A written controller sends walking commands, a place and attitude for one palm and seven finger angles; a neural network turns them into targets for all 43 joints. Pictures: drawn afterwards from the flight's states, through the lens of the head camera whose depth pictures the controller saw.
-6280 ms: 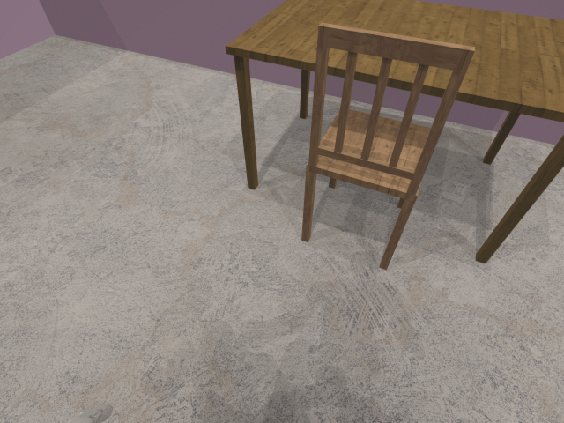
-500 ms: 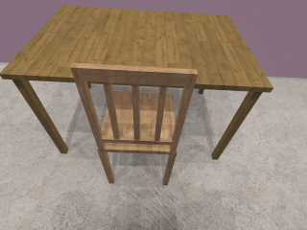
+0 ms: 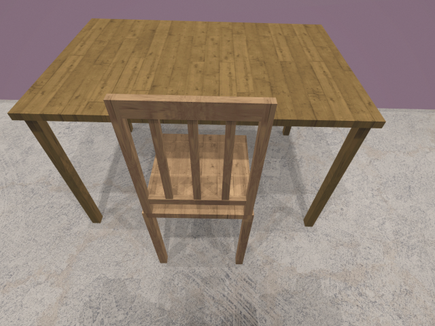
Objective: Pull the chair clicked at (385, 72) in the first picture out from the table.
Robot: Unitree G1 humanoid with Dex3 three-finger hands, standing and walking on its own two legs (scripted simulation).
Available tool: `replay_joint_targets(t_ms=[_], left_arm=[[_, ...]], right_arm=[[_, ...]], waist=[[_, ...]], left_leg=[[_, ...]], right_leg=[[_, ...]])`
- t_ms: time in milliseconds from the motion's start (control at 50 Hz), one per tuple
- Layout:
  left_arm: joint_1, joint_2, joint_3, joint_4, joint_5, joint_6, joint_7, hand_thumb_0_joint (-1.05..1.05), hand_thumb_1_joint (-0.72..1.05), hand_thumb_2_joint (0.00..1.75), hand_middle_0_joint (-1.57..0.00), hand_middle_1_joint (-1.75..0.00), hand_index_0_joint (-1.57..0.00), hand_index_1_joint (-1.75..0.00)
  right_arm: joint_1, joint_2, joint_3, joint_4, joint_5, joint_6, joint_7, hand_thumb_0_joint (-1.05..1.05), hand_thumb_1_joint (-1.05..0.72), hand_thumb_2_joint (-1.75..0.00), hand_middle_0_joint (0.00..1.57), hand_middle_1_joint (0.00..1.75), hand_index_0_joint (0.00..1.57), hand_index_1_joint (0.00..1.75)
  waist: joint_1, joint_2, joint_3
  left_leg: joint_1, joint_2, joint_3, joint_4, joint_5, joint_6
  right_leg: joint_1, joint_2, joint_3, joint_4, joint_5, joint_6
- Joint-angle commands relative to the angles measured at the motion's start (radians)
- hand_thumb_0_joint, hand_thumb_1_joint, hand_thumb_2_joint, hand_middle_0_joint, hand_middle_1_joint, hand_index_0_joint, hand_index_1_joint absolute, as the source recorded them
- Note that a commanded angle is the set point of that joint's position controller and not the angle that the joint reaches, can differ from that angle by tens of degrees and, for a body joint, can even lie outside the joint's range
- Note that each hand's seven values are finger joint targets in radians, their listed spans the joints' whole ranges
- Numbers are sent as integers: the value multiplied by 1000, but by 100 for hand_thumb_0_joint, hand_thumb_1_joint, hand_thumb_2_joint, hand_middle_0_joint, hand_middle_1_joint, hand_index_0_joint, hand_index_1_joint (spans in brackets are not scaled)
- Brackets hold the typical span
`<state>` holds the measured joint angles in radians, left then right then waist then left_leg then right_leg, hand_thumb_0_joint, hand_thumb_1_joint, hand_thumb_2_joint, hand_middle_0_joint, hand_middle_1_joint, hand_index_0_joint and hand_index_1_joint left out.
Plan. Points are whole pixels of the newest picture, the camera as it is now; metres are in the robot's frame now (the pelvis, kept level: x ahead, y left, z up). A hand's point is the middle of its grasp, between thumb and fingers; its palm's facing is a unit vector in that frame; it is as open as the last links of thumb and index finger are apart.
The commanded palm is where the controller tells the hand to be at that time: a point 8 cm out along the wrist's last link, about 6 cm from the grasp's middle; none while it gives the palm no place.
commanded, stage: look again from close up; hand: left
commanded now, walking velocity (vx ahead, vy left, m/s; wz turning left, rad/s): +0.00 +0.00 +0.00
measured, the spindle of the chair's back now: (195, 164) +0.54 +0.10 -0.07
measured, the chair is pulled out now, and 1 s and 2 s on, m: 0.00 0.00 0.00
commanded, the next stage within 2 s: shuffle to correct the standing spot in 0.80 s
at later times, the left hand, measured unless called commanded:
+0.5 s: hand out of the picture -0.03 +0.12 -0.17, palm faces +0.04 -0.98 -0.17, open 7.4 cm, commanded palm none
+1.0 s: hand out of the picture -0.01 +0.11 -0.17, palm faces +0.03 -0.98 -0.18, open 7.4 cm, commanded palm none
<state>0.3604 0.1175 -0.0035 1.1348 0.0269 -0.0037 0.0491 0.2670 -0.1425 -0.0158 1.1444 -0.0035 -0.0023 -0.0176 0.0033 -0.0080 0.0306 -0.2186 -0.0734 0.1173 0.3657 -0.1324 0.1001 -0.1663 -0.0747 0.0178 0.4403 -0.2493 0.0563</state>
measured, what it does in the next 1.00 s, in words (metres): stands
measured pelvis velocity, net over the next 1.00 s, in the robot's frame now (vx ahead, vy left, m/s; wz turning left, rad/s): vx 0.01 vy -0.05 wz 0.00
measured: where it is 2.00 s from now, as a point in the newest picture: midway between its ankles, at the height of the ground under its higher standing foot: outside the picture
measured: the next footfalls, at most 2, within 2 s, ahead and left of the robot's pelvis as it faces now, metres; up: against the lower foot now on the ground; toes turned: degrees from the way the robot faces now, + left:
right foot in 1.64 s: +0.17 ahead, -0.24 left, +0.00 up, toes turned -3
left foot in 2.00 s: +0.17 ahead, +0.00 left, +0.00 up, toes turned +3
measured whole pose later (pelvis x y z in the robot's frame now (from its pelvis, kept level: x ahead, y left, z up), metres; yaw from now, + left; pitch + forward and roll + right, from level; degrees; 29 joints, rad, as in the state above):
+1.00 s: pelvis +0.01 -0.05 +0.00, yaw +0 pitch -1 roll +0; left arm 0.34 0.11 0.00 1.13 0.02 -0.02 0.04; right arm 0.28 -0.13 -0.01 1.15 -0.01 0.00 -0.02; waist -0.01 0.01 0.03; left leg -0.22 -0.01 0.09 0.40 -0.16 0.03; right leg -0.15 -0.01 0.00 0.44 -0.26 0.00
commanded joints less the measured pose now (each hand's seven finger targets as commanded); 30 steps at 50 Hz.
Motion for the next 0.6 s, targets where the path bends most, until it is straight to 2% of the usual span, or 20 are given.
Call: replay_joint_targets(t_ms=[0,120,380,400,440,580], left_arm=[[118,80,13,-10,0,-11,2,0,90,90,-20,-30,-20,-30],[107,78,12,-14,-1,-15,1,0,90,90,-20,-30,-20,-30],[94,77,14,-24,-7,-26,1,0,90,90,-20,-30,-20,-30],[94,80,14,-24,-7,-26,1,0,90,90,-20,-30,-20,-30],[86,78,14,-27,-7,-26,0,0,90,90,-20,-30,-20,-30],[83,79,17,-31,-9,-26,0,0,90,90,-20,-30,-20,-30]], right_arm=[[57,-109,-21,-31,0,-8,-4,0,-90,-90,20,30,20,30],[65,-102,-19,-33,-2,-4,-2,0,-90,-90,20,30,20,30],[84,-77,-12,-25,-2,-10,-4,0,-90,-90,20,30,20,30],[81,-77,-11,-23,0,-8,-4,0,-90,-90,20,30,20,30],[84,-75,-10,-23,-3,-6,-4,0,-90,-90,20,30,20,30],[87,-73,-7,-20,-4,-9,-6,0,-90,-90,20,30,20,30]], waist=[[2,-3,69],[-9,-5,86],[-12,-4,50],[-9,-22,63],[-11,-23,79],[-9,4,50]], left_leg=[[-9,193,-223,-162,-273,-56],[-4,179,-207,-130,-248,-62],[33,171,-176,-70,-119,-67],[24,170,-174,-68,-126,-67],[16,165,-173,-63,-128,-70],[33,170,-169,-54,-91,-70]], right_leg=[[-92,-13,11,-65,-14,-59],[-132,-13,33,-86,-41,-66],[-125,-20,57,-98,0,-79],[-129,-18,58,-106,-14,-77],[-142,-19,65,-112,-35,-80],[-119,-17,60,-102,10,-82]])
